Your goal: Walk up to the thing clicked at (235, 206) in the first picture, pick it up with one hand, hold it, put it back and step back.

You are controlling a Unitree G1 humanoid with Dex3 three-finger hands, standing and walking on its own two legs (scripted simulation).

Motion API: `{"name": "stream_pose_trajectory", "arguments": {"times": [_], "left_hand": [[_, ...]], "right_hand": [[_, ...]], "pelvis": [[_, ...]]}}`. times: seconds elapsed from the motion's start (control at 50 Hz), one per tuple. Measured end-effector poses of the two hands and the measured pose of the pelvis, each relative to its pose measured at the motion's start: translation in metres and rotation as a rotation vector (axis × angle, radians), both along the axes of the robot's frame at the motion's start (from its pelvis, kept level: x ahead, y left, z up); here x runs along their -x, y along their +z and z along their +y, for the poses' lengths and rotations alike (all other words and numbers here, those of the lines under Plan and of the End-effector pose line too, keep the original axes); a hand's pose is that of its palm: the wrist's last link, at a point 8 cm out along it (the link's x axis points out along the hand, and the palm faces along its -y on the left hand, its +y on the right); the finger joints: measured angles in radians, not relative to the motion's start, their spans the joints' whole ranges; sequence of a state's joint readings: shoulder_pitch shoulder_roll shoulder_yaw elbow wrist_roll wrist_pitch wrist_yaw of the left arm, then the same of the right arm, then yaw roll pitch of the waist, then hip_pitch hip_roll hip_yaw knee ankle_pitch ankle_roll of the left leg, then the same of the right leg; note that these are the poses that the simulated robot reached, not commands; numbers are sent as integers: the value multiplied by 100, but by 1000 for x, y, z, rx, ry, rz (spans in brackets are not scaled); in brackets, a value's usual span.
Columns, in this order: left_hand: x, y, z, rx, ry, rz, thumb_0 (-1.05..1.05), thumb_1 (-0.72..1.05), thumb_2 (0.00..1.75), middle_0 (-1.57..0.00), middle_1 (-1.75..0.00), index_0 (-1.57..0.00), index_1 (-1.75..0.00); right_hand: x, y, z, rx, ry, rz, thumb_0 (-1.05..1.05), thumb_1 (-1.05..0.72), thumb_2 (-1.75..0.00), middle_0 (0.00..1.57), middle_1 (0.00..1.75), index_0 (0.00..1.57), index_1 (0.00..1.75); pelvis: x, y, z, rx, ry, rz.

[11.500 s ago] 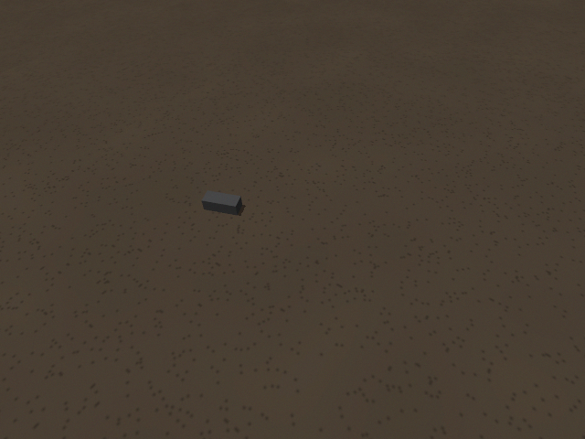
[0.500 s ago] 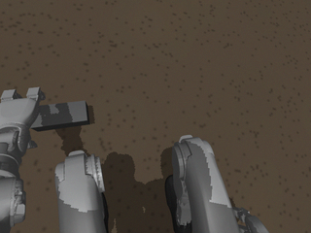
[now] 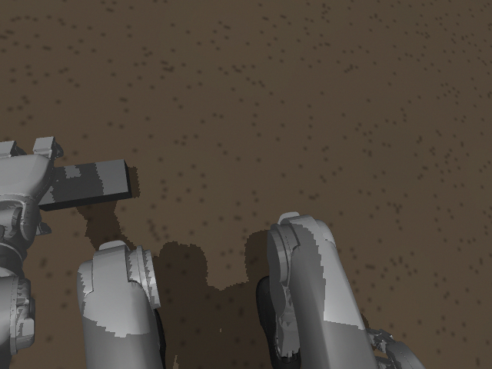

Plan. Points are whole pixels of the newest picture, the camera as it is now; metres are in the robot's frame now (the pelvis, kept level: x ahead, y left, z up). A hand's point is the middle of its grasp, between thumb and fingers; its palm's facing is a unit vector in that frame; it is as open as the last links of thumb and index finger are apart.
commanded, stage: rise first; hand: left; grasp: from above
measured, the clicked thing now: (84, 185) +0.47 +0.26 -0.29
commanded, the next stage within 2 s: approach in 1.38 s
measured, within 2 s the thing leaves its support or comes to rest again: neither
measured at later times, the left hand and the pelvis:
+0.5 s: hand (37, 190) +0.43 +0.30 -0.18, palm faces -0.45 -0.06 -0.89, open 14.1 cm; pelvis +0.00 +0.00 +0.00, yaw -1 degrees
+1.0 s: hand (38, 193) +0.43 +0.30 -0.17, palm faces -0.44 -0.06 -0.90, open 14.0 cm; pelvis +0.00 +0.00 +0.00, yaw -1 degrees
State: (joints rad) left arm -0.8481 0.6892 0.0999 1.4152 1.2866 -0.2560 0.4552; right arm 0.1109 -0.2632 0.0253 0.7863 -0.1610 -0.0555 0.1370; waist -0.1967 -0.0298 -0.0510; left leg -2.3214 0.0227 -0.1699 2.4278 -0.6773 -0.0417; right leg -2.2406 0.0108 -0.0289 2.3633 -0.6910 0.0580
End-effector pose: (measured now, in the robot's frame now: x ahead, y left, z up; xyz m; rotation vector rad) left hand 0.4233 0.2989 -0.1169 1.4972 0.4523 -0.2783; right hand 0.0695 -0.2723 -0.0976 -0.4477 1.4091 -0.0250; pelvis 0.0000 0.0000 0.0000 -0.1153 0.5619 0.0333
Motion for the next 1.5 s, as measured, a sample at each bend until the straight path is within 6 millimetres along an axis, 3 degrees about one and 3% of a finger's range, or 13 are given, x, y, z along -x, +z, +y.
{"name": "stream_pose_trajectory", "arguments": {"times": [0.4, 0.86, 1.5], "left_hand": [[-14, -5, 3, -7, 14, -2, 0, -53, 102, -10, -102, -9, -101], [-9, 3, -1, -2, -6, 7, 0, -54, 102, -11, -101, -10, -101], [-9, -1, 0, 0, -9, 0, 0, -52, 100, -10, -102, -10, -101]], "right_hand": [[11, -1, 3, -3, 1, 29, 1, -90, -90, 20, 30, 20, 30], [1, 4, 2, 0, 11, -4, 1, -91, -90, 20, 30, 20, 30], [14, 2, 6, -9, 11, 10, 1, -91, -90, 20, 30, 20, 30]], "pelvis": [[-1, -4, 1, 9, -5, 0], [1, 1, 1, 9, -1, -2], [3, -4, 2, 15, -4, -14]]}}
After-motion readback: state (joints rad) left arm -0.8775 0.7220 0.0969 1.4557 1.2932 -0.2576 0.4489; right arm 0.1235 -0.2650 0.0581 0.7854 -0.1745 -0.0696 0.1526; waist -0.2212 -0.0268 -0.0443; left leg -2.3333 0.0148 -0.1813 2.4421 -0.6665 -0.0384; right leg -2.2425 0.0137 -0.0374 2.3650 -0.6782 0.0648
